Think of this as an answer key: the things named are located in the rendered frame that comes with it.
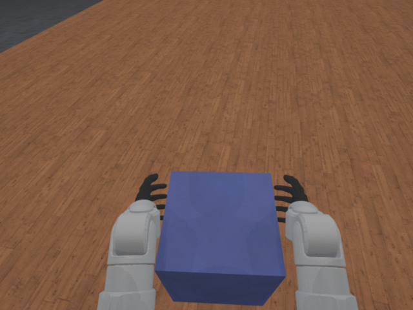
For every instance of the carton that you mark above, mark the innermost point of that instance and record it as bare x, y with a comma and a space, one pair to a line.
220, 240

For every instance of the right robot hand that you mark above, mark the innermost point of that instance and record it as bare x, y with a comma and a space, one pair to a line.
296, 191

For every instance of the robot right forearm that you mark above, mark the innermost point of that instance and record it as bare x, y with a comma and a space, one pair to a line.
318, 248

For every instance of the left robot hand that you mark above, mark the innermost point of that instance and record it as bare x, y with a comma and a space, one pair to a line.
146, 188

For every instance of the robot left forearm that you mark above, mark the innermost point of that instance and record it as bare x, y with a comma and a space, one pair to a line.
129, 281

